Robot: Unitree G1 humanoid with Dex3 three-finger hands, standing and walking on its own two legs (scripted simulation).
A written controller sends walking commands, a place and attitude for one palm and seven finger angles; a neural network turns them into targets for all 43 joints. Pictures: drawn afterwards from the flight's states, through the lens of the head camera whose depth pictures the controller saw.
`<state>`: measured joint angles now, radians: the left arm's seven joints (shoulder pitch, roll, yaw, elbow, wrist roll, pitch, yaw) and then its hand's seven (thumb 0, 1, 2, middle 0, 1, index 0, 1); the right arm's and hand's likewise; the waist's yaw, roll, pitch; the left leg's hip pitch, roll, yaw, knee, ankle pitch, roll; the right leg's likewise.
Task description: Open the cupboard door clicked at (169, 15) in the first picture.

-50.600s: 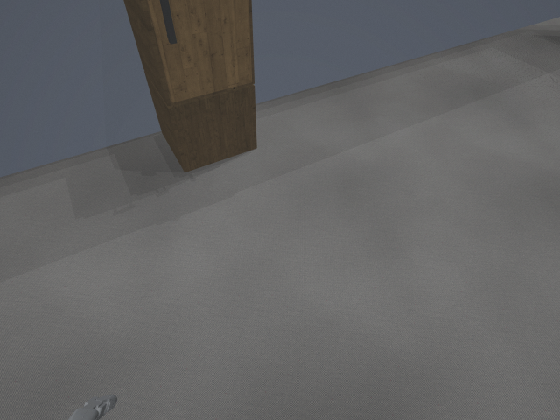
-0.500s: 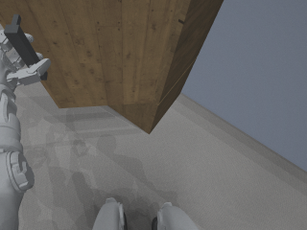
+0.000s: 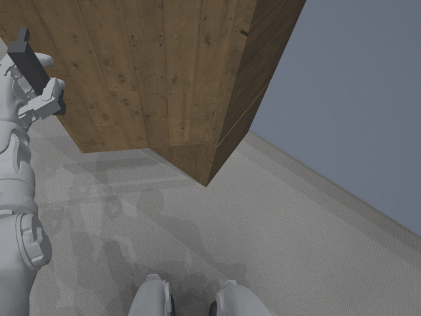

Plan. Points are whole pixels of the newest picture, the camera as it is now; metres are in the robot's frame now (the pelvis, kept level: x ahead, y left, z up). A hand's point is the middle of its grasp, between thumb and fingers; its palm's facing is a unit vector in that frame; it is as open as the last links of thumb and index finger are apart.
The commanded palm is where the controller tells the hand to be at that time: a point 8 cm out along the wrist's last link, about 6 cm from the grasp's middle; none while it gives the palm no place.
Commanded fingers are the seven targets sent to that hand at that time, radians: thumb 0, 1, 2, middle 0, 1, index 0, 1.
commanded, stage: pull the door open along its arc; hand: left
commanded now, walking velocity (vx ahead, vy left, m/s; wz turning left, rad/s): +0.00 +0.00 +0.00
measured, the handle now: (43, 74) +0.54 +0.28 +0.07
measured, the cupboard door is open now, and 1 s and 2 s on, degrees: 44 92 91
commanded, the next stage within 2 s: open thumb and fingers to let go in 0.84 s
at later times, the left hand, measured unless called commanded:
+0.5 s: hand (78, 160) +0.37 +0.19 +0.08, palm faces +0.34 -0.94 +0.08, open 6.4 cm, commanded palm +0.30 +0.24 +0.07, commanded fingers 0.00 0.90 0.90 -0.40 -1.35 -0.40 -1.35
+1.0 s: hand (158, 220) +0.27 +0.07 +0.07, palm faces +0.47 -0.88 +0.00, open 6.3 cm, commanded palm +0.23 +0.13 +0.07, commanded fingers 0.00 0.62 0.78 -0.38 -1.32 -0.38 -1.32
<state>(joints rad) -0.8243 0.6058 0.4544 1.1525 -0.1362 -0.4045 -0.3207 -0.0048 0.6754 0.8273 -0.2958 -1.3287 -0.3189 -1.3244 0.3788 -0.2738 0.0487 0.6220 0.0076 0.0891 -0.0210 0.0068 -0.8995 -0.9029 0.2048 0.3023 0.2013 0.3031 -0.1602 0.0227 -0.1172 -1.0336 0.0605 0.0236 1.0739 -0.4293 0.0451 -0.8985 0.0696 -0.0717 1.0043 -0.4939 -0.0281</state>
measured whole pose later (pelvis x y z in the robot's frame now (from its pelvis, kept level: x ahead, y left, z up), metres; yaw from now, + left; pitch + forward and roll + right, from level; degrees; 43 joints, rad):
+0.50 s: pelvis +0.01 +0.00 +0.01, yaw +1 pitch +16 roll -2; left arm -0.19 0.13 0.22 0.42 -0.19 -0.36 0.11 0.00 0.65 0.78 -0.31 -1.33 -0.33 -1.26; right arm 0.26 -0.24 0.01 0.55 0.00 0.04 0.04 0.01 -0.90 -0.90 0.20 0.30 0.20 0.30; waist -0.03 0.03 -0.16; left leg -0.85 0.03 0.06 0.99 -0.42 0.04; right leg -0.74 0.04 -0.04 0.97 -0.51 -0.03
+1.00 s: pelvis +0.00 -0.05 +0.02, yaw +5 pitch +10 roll +0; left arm 0.19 -0.08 -0.18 0.11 0.07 -0.31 0.55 -0.02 0.65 0.76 -0.30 -1.32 -0.32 -1.32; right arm 0.21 -0.20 0.02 0.55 -0.07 0.01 0.01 0.01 -0.90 -0.90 0.20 0.30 0.20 0.30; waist -0.01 0.03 -0.15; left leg -0.75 0.01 -0.01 0.96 -0.39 -0.01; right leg -0.64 0.03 -0.11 0.98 -0.53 -0.08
